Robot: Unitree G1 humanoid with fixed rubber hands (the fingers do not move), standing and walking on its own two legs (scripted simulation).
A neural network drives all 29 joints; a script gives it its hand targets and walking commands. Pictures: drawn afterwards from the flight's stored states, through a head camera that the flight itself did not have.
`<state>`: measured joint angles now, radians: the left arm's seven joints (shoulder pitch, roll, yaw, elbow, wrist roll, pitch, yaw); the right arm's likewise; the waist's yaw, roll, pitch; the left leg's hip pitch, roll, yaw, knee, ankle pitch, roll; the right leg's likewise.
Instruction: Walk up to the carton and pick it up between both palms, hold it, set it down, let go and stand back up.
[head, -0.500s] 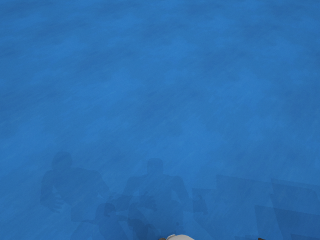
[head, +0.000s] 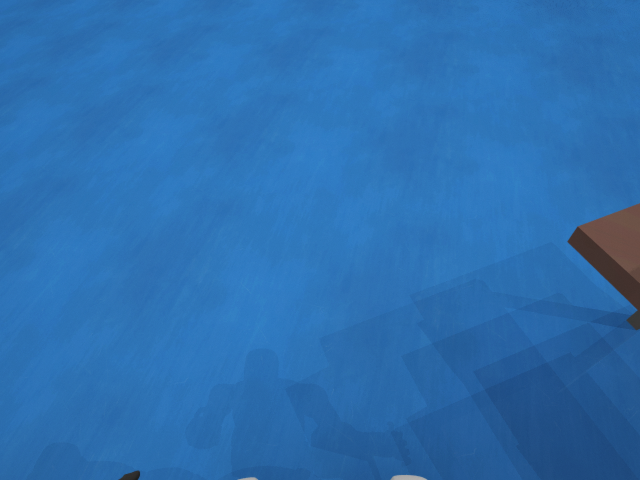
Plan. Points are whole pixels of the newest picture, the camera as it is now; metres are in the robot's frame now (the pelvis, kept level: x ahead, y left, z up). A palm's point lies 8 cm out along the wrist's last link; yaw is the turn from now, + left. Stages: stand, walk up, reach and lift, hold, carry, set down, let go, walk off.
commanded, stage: walk up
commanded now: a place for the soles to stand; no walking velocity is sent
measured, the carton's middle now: out of the picture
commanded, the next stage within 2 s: none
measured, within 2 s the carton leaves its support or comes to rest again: neither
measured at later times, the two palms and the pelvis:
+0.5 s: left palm (246, 340) +0.34 +0.14 -0.11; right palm out of the picture +0.04 -0.33 -0.08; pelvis +0.15 -0.07 +0.02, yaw -31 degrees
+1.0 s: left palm (402, 270) +0.47 -0.13 -0.11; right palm out of the picture +0.06 -0.43 -0.11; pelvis +0.21 -0.21 +0.00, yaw -56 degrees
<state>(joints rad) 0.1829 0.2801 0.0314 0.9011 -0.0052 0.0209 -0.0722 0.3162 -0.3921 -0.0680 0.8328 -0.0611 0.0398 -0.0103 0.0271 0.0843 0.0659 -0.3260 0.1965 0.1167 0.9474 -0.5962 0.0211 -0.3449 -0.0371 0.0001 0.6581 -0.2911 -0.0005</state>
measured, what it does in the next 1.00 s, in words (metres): steps to the right, turning right: left foot, then right foot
